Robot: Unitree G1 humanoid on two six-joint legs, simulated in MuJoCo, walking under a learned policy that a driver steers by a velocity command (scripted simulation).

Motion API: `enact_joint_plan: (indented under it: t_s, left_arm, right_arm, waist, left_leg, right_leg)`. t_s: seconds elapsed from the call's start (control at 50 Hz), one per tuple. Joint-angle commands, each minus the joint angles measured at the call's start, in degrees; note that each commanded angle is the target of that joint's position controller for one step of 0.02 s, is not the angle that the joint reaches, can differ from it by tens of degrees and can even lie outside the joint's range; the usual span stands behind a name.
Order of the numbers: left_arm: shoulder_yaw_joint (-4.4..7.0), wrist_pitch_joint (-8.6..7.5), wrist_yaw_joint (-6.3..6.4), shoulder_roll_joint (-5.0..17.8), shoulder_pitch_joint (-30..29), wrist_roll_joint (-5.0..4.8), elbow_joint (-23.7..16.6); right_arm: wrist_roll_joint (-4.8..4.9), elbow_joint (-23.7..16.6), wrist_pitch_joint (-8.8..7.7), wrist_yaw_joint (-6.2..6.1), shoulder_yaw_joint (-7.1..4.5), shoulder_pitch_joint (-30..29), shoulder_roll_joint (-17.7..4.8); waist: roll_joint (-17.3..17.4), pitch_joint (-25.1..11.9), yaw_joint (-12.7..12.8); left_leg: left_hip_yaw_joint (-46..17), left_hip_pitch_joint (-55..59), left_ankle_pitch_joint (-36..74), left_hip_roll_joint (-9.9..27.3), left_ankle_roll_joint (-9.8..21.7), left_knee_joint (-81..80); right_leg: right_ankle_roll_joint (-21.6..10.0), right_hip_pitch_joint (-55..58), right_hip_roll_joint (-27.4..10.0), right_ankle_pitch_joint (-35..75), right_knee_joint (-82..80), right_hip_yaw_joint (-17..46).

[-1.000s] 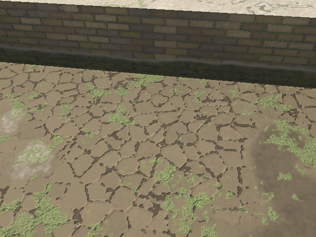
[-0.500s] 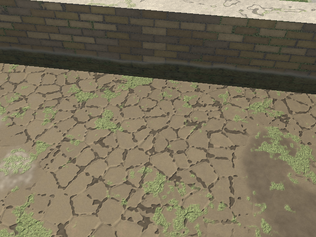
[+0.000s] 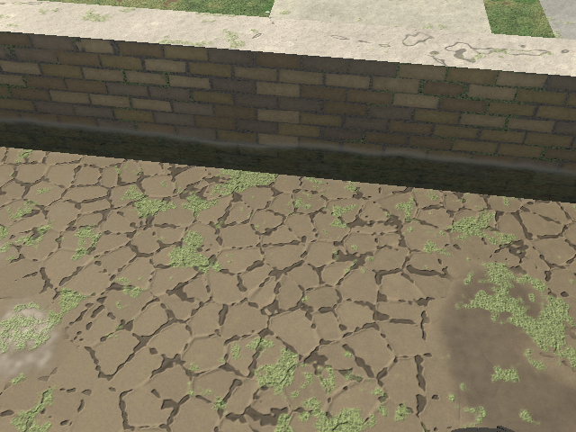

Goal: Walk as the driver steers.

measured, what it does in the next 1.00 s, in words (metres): stands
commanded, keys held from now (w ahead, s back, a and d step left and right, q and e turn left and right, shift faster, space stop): w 1.00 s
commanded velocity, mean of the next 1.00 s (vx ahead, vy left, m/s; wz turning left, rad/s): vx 0.50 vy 0.00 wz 0.00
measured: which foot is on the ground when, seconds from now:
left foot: down 0.00-1.00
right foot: down 0.00-1.00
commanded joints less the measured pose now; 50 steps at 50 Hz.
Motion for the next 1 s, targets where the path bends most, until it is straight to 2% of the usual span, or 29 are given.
enact_joint_plan:
  t_s: [0.02, 0.1, 0.12, 0.2, 0.22, 0.24, 0.28, 0.38, 0.52, 0.54, 0.56, 0.6, 0.72, 0.92, 0.94, 0.96, 1.0]
  left_arm:
    - [1.08, -1.15, -0.38, 4.5, -4.0, 0.62, -5.5]
    - [1.08, -1.33, -0.58, 4.4, -4.3, 0.54, -5.6]
    - [1.54, -1.36, 0.19, 5.6, -3.3, 0.27, -4.5]
    - [1.60, -1.13, 0.94, 5.2, -3.1, 0.28, -4.2]
    - [1.74, -0.48, 0.93, 6.1, -5.3, 0.09, -5.3]
    - [2.12, -0.29, 1.07, 6.6, -4.7, 0.28, -5.0]
    - [2.26, -0.15, 1.39, 6.2, -4.4, 0.47, -4.8]
    - [2.34, 0.42, 1.55, 5.2, -5.8, 0.71, -4.8]
    - [2.24, 0.67, 0.99, 4.3, -8.4, 0.65, -5.4]
    - [2.19, 0.12, 1.05, 3.6, -6.1, 0.60, -4.2]
    - [1.80, 0.00, 0.88, 3.0, -7.4, 0.64, -4.5]
    - [1.58, -0.22, 0.66, 3.0, -8.2, 0.62, -4.6]
    - [1.29, -1.07, 0.74, 3.1, -7.7, 0.54, -4.4]
    - [1.27, -1.28, 0.98, 3.4, -5.7, 0.73, -3.8]
    - [1.34, -0.78, 0.90, 4.2, -8.1, 0.53, -5.3]
    - [1.72, -0.63, 0.97, 4.7, -7.1, 0.72, -4.9]
    - [1.81, -0.52, 1.18, 4.4, -6.6, 0.85, -4.9]
  right_arm:
    - [-0.49, -5.0, -0.38, -0.10, -0.89, -4.5, -3.7]
    - [-0.33, -5.4, -0.04, -0.07, -1.01, -4.5, -4.1]
    - [-0.47, -5.5, 0.67, -0.45, -1.24, -3.7, -4.0]
    - [-0.36, -5.5, 1.14, -1.00, -1.38, -3.0, -3.9]
    - [-0.92, -6.3, 1.02, -0.27, -1.50, -5.3, -3.9]
    - [-1.36, -5.8, 0.79, -0.14, -1.55, -3.5, -3.6]
    - [-1.22, -5.2, 0.49, -0.28, -1.65, -2.6, -3.5]
    - [-0.72, -4.9, 0.70, -0.42, -1.65, -3.7, -2.9]
    - [-0.57, -5.6, 0.78, 0.17, -1.33, -5.1, -2.3]
    - [0.14, -5.0, 0.91, -0.58, -1.18, -2.7, -2.4]
    - [0.52, -5.7, 1.23, -0.64, -1.12, -4.9, -2.7]
    - [0.50, -6.5, 1.55, -0.58, -0.99, -5.7, -2.7]
    - [-0.04, -7.5, 1.17, -0.53, -0.75, -4.4, -2.4]
    - [-0.20, -7.7, 1.07, -0.79, -0.77, -3.4, -2.2]
    - [-0.73, -8.6, 0.87, -0.01, -0.73, -5.7, -2.1]
    - [-1.30, -8.0, 0.59, 0.15, -0.81, -3.8, -1.8]
    - [-1.27, -7.4, 0.25, 0.11, -0.87, -3.1, -1.8]
  waist:
    - [1.5, -2.6, 0.2]
    - [0.7, -2.4, 0.0]
    - [-0.3, -2.9, -0.4]
    - [-0.4, -3.4, -0.4]
    - [0.1, -0.9, -1.1]
    - [-0.4, -4.3, -1.5]
    - [-0.2, -7.3, -1.4]
    - [0.6, -9.3, -1.2]
    - [0.7, -7.4, -1.1]
    - [0.4, -10.2, -0.3]
    - [1.4, -5.4, 0.1]
    - [1.6, -2.6, -0.1]
    - [0.3, -2.1, -0.7]
    - [0.7, -3.2, -0.9]
    - [0.9, -0.9, -1.7]
    - [0.3, -4.5, -2.0]
    - [0.3, -6.9, -1.8]
  left_leg:
    - [-4.2, 2.5, 1.1, 2.6, 0.7, -3.7]
    - [-4.2, 1.9, 2.9, 2.4, 0.9, -3.0]
    - [-3.6, 1.3, 4.4, 2.4, 1.7, -2.2]
    - [-3.0, 1.1, 7.6, 2.0, 1.9, -1.1]
    - [-1.5, -0.3, 17.6, 2.3, 1.7, 1.7]
    - [-1.3, 0.9, 20.0, 2.3, 1.6, 2.2]
    - [-1.0, 2.2, 23.0, 2.3, 1.6, 2.7]
    - [-0.9, 3.6, 26.2, 3.0, 2.1, 2.7]
    - [-1.5, 1.4, 20.1, 3.7, 2.1, 1.2]
    - [-3.8, 2.2, 9.3, 3.9, 2.4, -1.9]
    - [-4.6, -0.1, 6.4, 4.2, 2.5, -3.4]
    - [-5.2, -1.9, 2.7, 4.3, 2.5, -4.5]
    - [-4.5, -1.7, -0.7, 3.3, 2.0, -4.6]
    - [-3.8, 0.4, 3.5, 2.9, 2.3, -3.2]
    - [-1.9, -0.4, 14.3, 2.9, 2.1, 0.0]
    - [-1.6, 1.3, 16.1, 2.9, 2.1, 0.8]
    - [-1.4, 2.1, 18.2, 2.9, 2.1, 1.3]
  right_leg:
    - [0.2, -3.2, -4.5, 2.9, -6.0, 6.3]
    - [0.1, -1.9, -4.3, 7.1, -4.3, 5.8]
    - [-0.3, 0.1, -4.4, 10.1, -3.2, 5.9]
    - [-0.7, 1.9, -4.6, 15.9, -1.1, 5.5]
    - [-0.7, 0.4, -5.9, 28.3, 0.4, 6.5]
    - [-0.8, 2.3, -6.1, 32.2, 1.7, 6.5]
    - [-0.5, 4.0, -5.8, 34.4, 2.9, 5.7]
    - [0.4, 3.9, -4.7, 30.0, 3.7, 4.3]
    - [1.0, 1.1, -4.5, 19.0, 2.3, 4.6]
    - [1.1, 2.9, -3.4, 6.2, 1.2, 3.7]
    - [1.2, 0.5, -3.0, 3.0, 0.2, 3.6]
    - [1.2, -1.0, -3.0, 1.2, -0.3, 4.0]
    - [0.7, -1.8, -3.7, 1.7, -1.5, 5.3]
    - [0.5, -1.0, -3.8, 5.3, -1.0, 5.2]
    - [0.7, -2.8, -5.0, 17.1, -0.1, 6.1]
    - [0.5, -1.1, -5.4, 19.6, 0.7, 6.4]
    - [0.6, 0.2, -5.2, 20.9, 1.5, 5.8]
Velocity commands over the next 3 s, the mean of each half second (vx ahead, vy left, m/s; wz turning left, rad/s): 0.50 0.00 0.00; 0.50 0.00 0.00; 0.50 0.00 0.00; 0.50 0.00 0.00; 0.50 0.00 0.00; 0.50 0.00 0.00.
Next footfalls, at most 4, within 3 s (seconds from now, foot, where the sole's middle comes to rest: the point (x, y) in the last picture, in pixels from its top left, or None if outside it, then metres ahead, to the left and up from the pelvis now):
none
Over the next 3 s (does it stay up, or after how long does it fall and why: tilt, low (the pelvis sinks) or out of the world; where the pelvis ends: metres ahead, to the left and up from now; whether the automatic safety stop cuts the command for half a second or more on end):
stays up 0.03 0.03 -0.01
